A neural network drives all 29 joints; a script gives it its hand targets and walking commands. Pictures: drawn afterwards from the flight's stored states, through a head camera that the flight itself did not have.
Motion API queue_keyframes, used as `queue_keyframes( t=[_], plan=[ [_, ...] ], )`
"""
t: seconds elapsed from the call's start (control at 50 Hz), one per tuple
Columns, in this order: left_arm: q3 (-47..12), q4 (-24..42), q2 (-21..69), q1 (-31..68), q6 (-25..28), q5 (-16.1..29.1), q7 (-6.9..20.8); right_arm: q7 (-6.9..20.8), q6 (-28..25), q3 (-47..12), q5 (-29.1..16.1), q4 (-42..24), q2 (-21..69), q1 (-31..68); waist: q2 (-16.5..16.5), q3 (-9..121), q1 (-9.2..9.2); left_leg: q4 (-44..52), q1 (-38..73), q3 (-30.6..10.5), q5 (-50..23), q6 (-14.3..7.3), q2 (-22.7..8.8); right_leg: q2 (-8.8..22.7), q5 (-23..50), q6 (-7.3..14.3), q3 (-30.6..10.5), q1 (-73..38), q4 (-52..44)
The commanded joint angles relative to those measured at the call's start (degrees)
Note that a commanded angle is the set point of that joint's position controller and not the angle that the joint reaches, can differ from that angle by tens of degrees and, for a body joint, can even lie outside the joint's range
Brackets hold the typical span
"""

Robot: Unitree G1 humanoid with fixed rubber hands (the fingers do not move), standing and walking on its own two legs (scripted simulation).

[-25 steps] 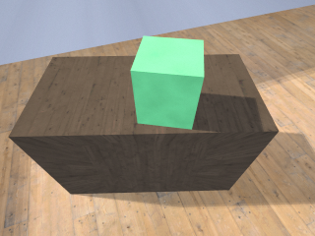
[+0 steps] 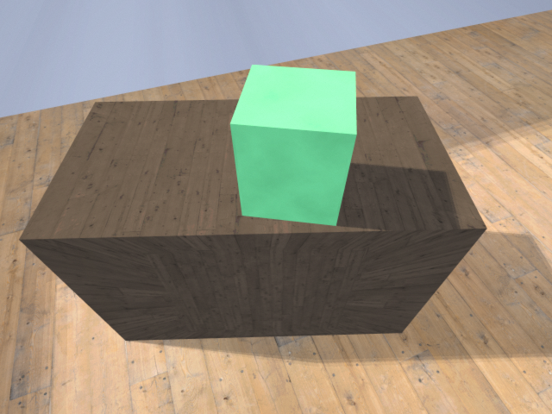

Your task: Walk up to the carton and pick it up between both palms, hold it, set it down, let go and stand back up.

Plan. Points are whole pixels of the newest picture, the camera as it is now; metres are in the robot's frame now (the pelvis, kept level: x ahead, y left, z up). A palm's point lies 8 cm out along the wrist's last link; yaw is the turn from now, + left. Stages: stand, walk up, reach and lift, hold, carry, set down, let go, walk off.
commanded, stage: walk up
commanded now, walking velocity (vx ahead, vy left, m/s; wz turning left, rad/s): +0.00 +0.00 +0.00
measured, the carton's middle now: (295, 147) +0.61 -0.03 +0.00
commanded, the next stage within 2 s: none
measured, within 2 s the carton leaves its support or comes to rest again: neither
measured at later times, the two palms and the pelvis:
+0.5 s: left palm out of the picture -0.06 +0.31 -0.14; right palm out of the picture +0.07 -0.20 -0.13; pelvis +0.05 +0.07 -0.02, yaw -8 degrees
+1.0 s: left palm (127, 315) +0.32 +0.30 -0.16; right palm out of the picture +0.06 -0.06 -0.14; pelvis +0.20 +0.10 -0.02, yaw -12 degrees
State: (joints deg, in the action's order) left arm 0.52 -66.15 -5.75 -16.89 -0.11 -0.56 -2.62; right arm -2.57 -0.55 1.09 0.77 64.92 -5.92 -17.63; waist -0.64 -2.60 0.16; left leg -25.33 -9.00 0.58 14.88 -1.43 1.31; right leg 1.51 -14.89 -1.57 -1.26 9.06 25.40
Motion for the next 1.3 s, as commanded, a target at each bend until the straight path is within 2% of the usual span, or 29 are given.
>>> queue_keyframes(
  t=[0.0,0.1,0.12,0.18,0.24,0.3,0.34,0.38,0.44,0.46,0.48,0.5,0.52,0.54,0.56,0.62,0.7,0.76,0.8,0.88,0.92,0.96,1.0,1.02,1.04,1.08,1.12,1.2,1.28],
  plan=[
    [0.24,-0.32,-3.82,-4.92,0.19,0.09,-0.21,-0.22,-0.37,0.51,-0.04,0.16,-3.99,-4.75,0.36,-3.28,-0.11,5.51,-2.17,-4.92,-7.67,-1.17,-4.82,2.46,7.37,2.18,-2.68,2.18,-3.69],
    [0.03,-0.32,-3.68,-4.44,0.38,-0.11,-0.18,-0.16,-0.28,0.31,-0.16,0.67,-3.31,-5.27,-0.25,-2.81,0.26,5.40,-2.52,-4.73,-7.07,-1.20,-4.76,2.64,7.03,2.48,-3.07,2.06,-3.89],
    [1.38,1.41,-9.58,-10.04,1.70,-1.33,0.15,0.35,-1.24,2.06,2.64,-1.01,-12.75,-6.30,-1.75,3.15,-0.86,1.79,0.40,-2.67,19.10,-1.27,-3.21,2.16,-18.13,5.37,-7.04,2.00,-1.58],
    [2.26,2.11,-11.51,-11.77,1.23,-1.09,0.27,1.12,-0.44,1.31,2.66,-3.07,-9.77,-4.42,2.79,-7.25,-2.11,-3.55,-13.09,-3.18,30.36,-0.60,-1.67,5.90,-36.49,7.83,-16.62,8.16,-6.17],
    [3.26,1.81,-14.03,-15.92,2.00,-1.52,-0.14,1.52,-1.60,0.48,3.22,-7.48,-8.07,1.04,10.08,-12.75,-5.57,-17.08,-28.81,2.75,13.94,1.35,-2.03,15.94,-29.44,14.40,-31.85,-2.49,-12.48],
    [3.82,1.24,-13.49,-18.83,2.99,-2.05,-0.54,1.64,-2.55,1.14,2.05,-11.37,-9.85,5.43,11.96,-6.46,-6.53,-20.66,-33.09,-1.38,15.96,2.57,-6.68,17.04,-11.23,14.38,-31.16,-12.86,-9.53],
    [4.02,2.74,-13.21,-16.52,3.25,-1.70,-0.74,2.75,-2.05,1.57,2.09,-11.50,-10.52,2.40,9.31,-1.65,-4.21,-23.96,-24.45,-1.80,14.15,3.03,-5.21,13.87,-18.67,11.52,-28.13,-5.72,-11.09],
    [4.45,5.31,-15.24,-8.90,3.35,-1.85,-0.91,3.44,-1.19,1.34,1.62,-11.43,-10.35,-2.21,13.21,-4.19,0.23,-22.29,-11.48,-1.91,8.24,2.97,-5.35,11.58,-23.42,8.76,-23.74,11.41,-12.28],
    [4.65,8.93,-15.43,2.86,2.88,-2.59,0.22,2.65,-1.57,2.63,0.37,-5.92,-12.06,-21.50,5.98,-2.28,12.48,-9.74,14.27,5.13,-2.54,3.27,-1.76,0.64,-24.86,4.37,-8.16,27.57,5.08],
    [4.12,9.22,-12.61,0.02,2.50,-3.31,0.49,2.26,-1.61,3.20,0.83,-3.95,-13.90,-27.87,-7.66,-1.62,15.00,-6.49,16.01,2.80,2.53,4.89,-2.48,-4.64,-27.20,3.63,-4.32,29.95,21.29],
    [2.91,10.56,-9.07,-5.38,1.88,-3.34,1.11,1.78,-1.48,3.55,1.50,-3.71,-17.24,-29.91,-18.54,-2.20,12.99,1.03,11.73,-13.03,19.65,4.16,-10.47,-7.27,-28.65,3.09,-3.97,33.56,36.01],
    [2.53,11.28,-8.66,-10.67,1.29,-3.01,1.77,1.36,-0.70,3.45,1.23,-7.63,-19.96,-20.22,-18.12,-7.30,6.95,12.43,0.93,-31.05,41.38,0.65,-19.82,-4.09,-25.35,2.08,-6.03,35.16,42.10],
    [2.56,11.57,-8.52,-13.74,1.05,-3.26,2.20,1.10,0.09,3.81,-0.28,-10.24,-22.29,-11.09,-16.04,-12.92,1.89,19.34,-7.45,-35.79,52.07,-2.59,-23.47,-1.32,-23.98,1.56,-4.25,33.80,43.97],
    [3.00,10.99,-9.57,-15.17,1.11,-2.76,2.36,0.90,0.11,4.13,-0.59,-10.89,-21.91,-8.48,-14.49,-13.86,-0.07,20.84,-10.07,-38.31,54.50,-6.56,-25.40,0.11,-24.36,1.55,-4.05,32.74,46.98],
    [3.20,10.61,-10.76,-13.24,1.11,-2.63,2.28,0.89,-0.50,3.57,-0.48,-11.92,-19.32,-6.59,-11.46,-17.28,-1.34,21.03,-12.60,-38.32,51.44,-6.48,-25.63,1.59,-19.45,0.65,-5.44,32.46,47.45],
    [2.43,9.73,-10.42,-11.97,1.52,-3.76,3.23,1.27,-2.62,1.19,0.64,-11.60,-14.55,-8.15,-4.88,-16.20,-0.39,17.31,-12.55,-22.75,30.30,-5.08,-21.68,2.39,-7.49,1.17,-4.81,29.35,43.39],
    [1.74,10.48,-9.84,-8.18,0.58,-2.98,4.11,1.02,-4.46,-0.96,2.52,-9.63,-11.21,-13.43,2.46,-10.28,-1.42,12.41,-6.28,-11.50,-3.62,-2.70,-18.19,1.41,4.03,1.14,-3.80,27.60,38.11],
    [0.88,12.57,-8.17,-1.99,-0.42,-2.71,3.72,-0.02,-4.83,-1.79,1.98,-8.17,-9.29,-16.12,1.69,-5.79,-1.36,4.55,0.61,-4.30,-35.49,-1.59,-15.89,0.80,9.04,0.74,-1.05,26.17,31.48],
    [0.05,13.19,-7.48,1.42,-0.61,-2.13,3.51,-0.27,-4.69,-1.80,1.58,-8.46,-9.45,-15.41,-2.86,-3.63,-0.65,1.94,1.16,-0.27,-44.65,0.15,-13.46,0.20,11.06,0.90,3.08,22.25,24.45],
    [-0.49,13.22,-8.34,7.10,-0.35,-1.00,2.59,0.01,-3.64,-1.10,0.70,-8.31,-10.47,-18.75,-8.89,-3.66,3.71,-1.79,2.25,-0.38,-47.97,2.33,-11.65,-2.33,11.91,1.07,9.59,16.38,13.53],
    [-0.38,12.73,-9.30,6.20,-0.40,-0.89,2.04,0.03,-2.83,-1.16,0.87,-8.43,-10.61,-19.24,-10.86,-3.91,3.67,-4.17,2.26,-3.19,-46.87,1.06,-13.25,-2.63,8.50,1.63,9.43,13.56,9.81],
    [0.29,10.82,-11.89,0.94,0.10,-0.94,1.48,-0.16,-2.48,-0.96,0.53,-9.32,-11.16,-18.25,-8.00,-1.62,0.75,-10.52,-0.46,-3.17,-40.66,1.58,-12.46,-0.43,15.17,3.36,6.70,4.02,2.43],
    [2.35,8.56,-17.59,-8.87,0.08,-0.76,1.07,-0.56,-2.61,-1.35,0.61,-10.76,-8.50,-19.27,-1.41,8.92,-3.29,-28.95,-11.09,0.00,-18.59,3.18,-7.69,11.19,39.60,12.14,-4.61,-16.02,8.15],
    [2.49,7.52,-17.35,-13.02,-0.28,-0.11,0.48,-0.64,-2.15,-1.71,0.14,-10.86,-5.17,-19.60,5.81,13.73,-5.40,-42.23,-18.46,1.50,14.60,4.83,-1.72,19.87,49.59,19.89,-15.30,-23.38,6.39],
    [2.38,8.11,-16.37,-10.52,-0.66,0.99,-0.27,-1.14,-1.27,-1.71,0.06,-11.00,-4.59,-18.67,6.50,14.16,-5.75,-44.43,-18.84,-1.56,27.60,4.44,-2.84,21.90,42.90,23.22,-18.46,-19.44,2.98],
    [1.73,11.06,-12.34,0.28,-1.05,0.12,-0.79,-0.95,-0.74,-0.52,0.83,-14.02,-6.37,-12.54,5.59,6.21,-3.01,-41.69,-16.19,-3.00,26.07,2.63,-4.24,17.59,29.12,21.06,-11.55,-3.67,-2.25],
    [1.36,13.69,-12.66,6.38,-0.86,-0.39,-0.76,-0.86,-0.35,-0.80,1.03,-14.71,-4.60,-13.03,7.06,-0.93,0.04,-34.46,-13.95,-1.12,20.54,1.86,-3.67,13.35,32.12,17.61,-3.07,4.52,-2.18],
    [1.98,13.27,-14.54,7.37,-1.90,-1.38,0.22,-2.07,-0.77,-0.27,0.51,-15.69,-5.11,-9.36,6.75,0.06,-0.68,-20.55,-9.31,3.62,7.23,2.57,-1.23,9.49,35.77,15.11,-0.11,6.34,2.68],
    [1.84,14.68,-16.63,10.68,-3.63,-0.67,1.50,-2.71,-1.41,1.37,0.41,-16.12,-8.30,-10.84,5.06,5.20,2.52,-5.86,0.82,2.95,-15.75,1.13,-3.28,5.88,14.34,8.56,1.36,11.79,10.44]
  ],
)
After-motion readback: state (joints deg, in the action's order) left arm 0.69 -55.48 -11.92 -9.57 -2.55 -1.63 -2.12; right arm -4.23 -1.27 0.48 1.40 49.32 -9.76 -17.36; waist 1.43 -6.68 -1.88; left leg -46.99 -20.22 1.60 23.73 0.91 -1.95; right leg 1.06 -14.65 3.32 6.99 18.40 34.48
